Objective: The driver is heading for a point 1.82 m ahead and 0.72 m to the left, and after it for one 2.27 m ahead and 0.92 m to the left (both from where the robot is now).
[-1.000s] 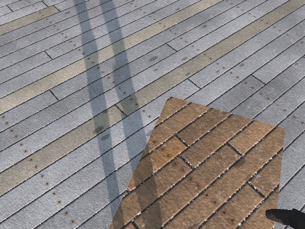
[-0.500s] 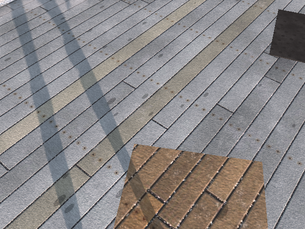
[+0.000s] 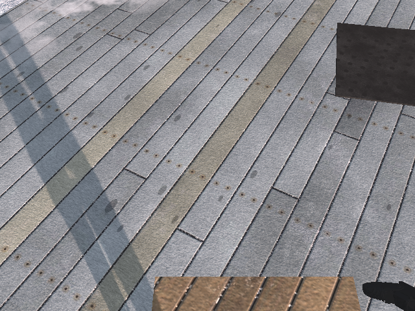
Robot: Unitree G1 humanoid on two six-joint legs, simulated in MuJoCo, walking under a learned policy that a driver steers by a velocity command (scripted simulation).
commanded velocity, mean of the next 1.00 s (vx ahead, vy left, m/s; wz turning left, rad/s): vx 0.10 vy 0.00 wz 0.37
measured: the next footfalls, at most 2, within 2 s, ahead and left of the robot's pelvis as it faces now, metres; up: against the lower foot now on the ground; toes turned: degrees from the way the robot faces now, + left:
left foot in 0.02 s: +0.19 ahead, +0.13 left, +0.00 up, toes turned -3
right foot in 0.46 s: +0.23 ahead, -0.09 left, +0.00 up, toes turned +15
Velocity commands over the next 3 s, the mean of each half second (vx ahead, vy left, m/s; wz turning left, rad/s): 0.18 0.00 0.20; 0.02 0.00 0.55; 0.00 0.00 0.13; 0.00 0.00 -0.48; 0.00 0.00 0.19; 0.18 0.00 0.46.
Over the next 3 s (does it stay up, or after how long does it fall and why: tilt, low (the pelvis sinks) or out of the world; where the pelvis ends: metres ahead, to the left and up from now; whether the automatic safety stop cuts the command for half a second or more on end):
stays up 0.21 -0.02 0.02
